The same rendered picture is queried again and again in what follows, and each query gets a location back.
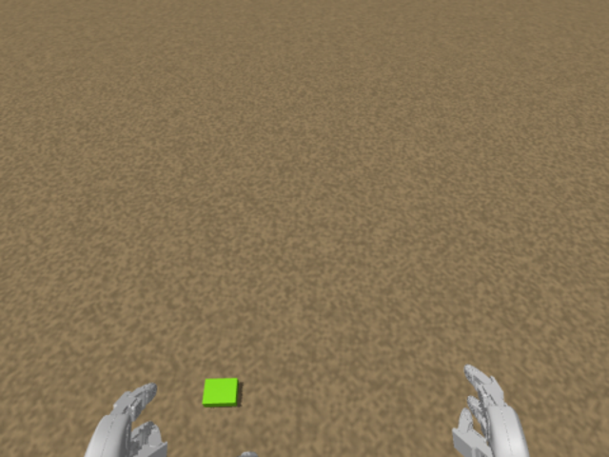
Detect small box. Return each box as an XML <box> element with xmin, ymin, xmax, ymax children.
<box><xmin>202</xmin><ymin>378</ymin><xmax>239</xmax><ymax>407</ymax></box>

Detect left robot hand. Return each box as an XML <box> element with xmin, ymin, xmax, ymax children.
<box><xmin>84</xmin><ymin>383</ymin><xmax>167</xmax><ymax>457</ymax></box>

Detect right robot hand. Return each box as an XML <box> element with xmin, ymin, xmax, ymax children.
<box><xmin>452</xmin><ymin>364</ymin><xmax>530</xmax><ymax>457</ymax></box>

